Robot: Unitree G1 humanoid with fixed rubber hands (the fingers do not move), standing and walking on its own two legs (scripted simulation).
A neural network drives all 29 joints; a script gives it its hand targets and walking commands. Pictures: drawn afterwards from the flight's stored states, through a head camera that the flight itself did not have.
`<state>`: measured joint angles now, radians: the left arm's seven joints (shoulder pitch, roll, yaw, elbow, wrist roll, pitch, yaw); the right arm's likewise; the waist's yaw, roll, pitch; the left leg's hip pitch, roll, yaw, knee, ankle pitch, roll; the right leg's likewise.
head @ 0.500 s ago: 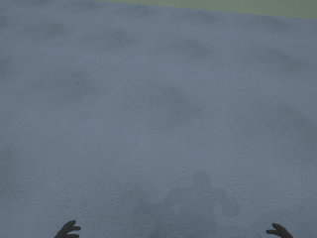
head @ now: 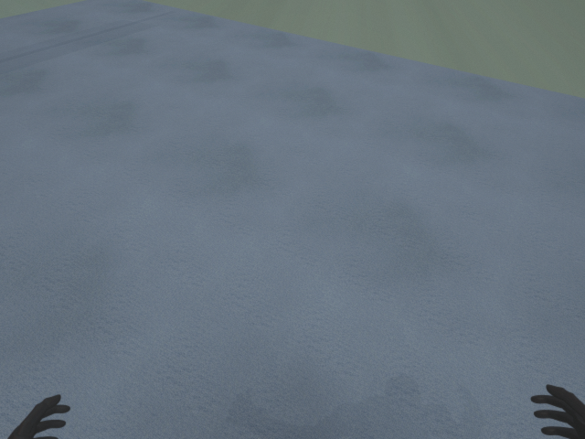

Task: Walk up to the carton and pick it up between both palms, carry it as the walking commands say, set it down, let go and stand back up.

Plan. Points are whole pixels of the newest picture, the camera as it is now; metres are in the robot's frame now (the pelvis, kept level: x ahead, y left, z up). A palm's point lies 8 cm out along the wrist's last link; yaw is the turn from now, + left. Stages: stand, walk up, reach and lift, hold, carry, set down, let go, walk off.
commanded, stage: walk up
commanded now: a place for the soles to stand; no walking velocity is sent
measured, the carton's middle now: out of the picture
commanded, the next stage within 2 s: none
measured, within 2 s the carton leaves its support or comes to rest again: neither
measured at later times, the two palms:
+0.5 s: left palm out of the picture +0.04 +0.40 +0.00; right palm (388, 241) +0.49 -0.18 -0.04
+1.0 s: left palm out of the picture +0.28 +0.56 -0.06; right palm (281, 189) +0.67 +0.03 -0.05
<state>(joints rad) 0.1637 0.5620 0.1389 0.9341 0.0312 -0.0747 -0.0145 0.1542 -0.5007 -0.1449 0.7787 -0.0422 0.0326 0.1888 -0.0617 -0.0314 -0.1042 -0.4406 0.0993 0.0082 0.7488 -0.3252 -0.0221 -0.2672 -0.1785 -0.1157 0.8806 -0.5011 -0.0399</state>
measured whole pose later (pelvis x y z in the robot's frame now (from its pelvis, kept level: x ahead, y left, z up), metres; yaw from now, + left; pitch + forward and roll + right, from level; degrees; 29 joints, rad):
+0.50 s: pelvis +0.18 +0.04 +0.03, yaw +25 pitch +1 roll +0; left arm 0.33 0.53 0.12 0.94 0.00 -0.15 -0.01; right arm 0.07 -0.53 -0.10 0.82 -0.03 0.03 0.21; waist 0.07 0.08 -0.08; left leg -0.60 0.12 -0.02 0.85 -0.12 -0.04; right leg -0.12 -0.11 -0.31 0.36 -0.24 0.01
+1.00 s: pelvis +0.41 +0.24 +0.03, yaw +39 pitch -1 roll +1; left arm 0.23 0.47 0.04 0.86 -0.01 -0.11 -0.05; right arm 0.24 -0.43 -0.08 0.85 0.00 -0.02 0.11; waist -0.03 -0.06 0.05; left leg -0.08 -0.07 -0.01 0.39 -0.30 0.06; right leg -0.59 -0.17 -0.05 0.77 -0.18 0.01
